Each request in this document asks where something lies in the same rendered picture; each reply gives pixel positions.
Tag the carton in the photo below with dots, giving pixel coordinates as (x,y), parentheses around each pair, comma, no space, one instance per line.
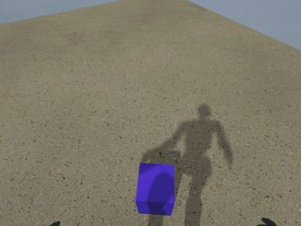
(155,193)

